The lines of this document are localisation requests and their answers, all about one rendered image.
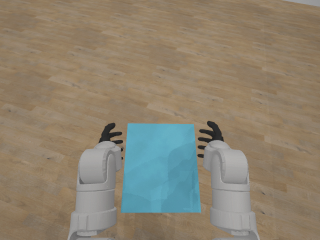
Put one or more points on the robot left forearm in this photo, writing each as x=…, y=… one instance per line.
x=95, y=196

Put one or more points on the right robot hand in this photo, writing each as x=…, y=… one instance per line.
x=216, y=135

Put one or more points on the robot right forearm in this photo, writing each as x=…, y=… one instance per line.
x=230, y=183

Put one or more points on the carton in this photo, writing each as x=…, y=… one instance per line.
x=160, y=169

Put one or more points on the left robot hand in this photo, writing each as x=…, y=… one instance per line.
x=105, y=136

